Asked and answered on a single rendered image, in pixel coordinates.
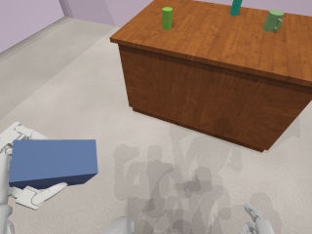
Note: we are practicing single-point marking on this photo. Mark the right robot hand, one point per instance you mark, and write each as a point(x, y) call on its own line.
point(260, 226)

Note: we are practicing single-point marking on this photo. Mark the table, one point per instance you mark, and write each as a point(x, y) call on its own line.
point(216, 74)

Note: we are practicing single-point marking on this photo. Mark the left robot hand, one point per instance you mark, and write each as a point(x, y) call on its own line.
point(29, 197)

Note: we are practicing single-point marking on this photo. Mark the left robot thigh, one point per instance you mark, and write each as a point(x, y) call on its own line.
point(120, 225)

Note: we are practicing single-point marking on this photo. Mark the sponge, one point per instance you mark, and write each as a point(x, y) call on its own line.
point(43, 163)

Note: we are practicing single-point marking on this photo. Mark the robot left forearm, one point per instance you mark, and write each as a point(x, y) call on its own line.
point(6, 227)

